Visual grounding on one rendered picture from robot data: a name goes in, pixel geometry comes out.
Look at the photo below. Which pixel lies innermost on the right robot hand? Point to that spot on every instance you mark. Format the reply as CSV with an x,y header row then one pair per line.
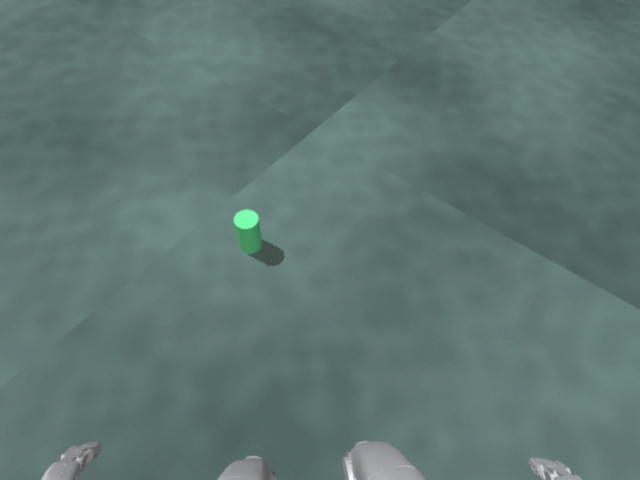
x,y
549,470

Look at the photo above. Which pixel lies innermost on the left robot hand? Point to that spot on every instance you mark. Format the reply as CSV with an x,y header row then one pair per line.
x,y
73,462

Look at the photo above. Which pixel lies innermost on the can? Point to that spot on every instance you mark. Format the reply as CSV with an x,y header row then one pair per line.
x,y
248,231

